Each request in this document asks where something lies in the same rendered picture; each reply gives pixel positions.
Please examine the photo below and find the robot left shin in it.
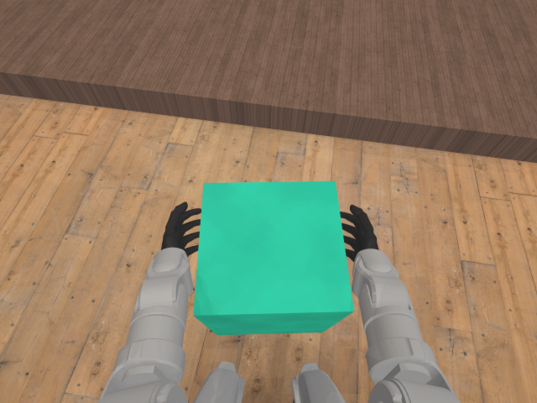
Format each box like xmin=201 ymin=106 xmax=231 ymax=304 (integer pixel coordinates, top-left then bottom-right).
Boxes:
xmin=207 ymin=362 xmax=236 ymax=377

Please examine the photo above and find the robot right shin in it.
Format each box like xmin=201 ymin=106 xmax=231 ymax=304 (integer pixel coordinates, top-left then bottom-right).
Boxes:
xmin=300 ymin=363 xmax=328 ymax=375

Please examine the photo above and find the right robot forearm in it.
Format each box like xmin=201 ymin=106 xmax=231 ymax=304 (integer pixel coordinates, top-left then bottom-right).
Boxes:
xmin=352 ymin=249 xmax=461 ymax=403

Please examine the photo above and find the robot shin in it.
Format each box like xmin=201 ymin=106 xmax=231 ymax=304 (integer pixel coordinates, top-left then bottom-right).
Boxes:
xmin=300 ymin=363 xmax=328 ymax=375
xmin=207 ymin=362 xmax=236 ymax=377

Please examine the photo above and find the robot left upper arm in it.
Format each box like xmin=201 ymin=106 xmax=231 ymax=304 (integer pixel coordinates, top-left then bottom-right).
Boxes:
xmin=99 ymin=379 xmax=188 ymax=403

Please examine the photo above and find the carton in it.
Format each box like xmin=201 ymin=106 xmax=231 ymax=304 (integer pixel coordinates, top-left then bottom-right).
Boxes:
xmin=193 ymin=181 xmax=354 ymax=335

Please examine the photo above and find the left robot forearm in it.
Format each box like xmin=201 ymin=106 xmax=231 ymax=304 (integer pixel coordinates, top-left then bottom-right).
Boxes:
xmin=97 ymin=248 xmax=194 ymax=403

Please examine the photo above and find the robot right hand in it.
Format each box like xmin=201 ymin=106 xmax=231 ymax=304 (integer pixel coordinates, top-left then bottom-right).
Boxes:
xmin=340 ymin=205 xmax=379 ymax=262

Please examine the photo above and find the robot right upper arm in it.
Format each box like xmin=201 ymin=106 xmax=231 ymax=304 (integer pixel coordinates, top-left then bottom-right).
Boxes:
xmin=368 ymin=378 xmax=460 ymax=403

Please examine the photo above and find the robot left hand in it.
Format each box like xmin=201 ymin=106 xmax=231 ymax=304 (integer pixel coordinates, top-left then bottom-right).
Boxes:
xmin=161 ymin=201 xmax=201 ymax=257

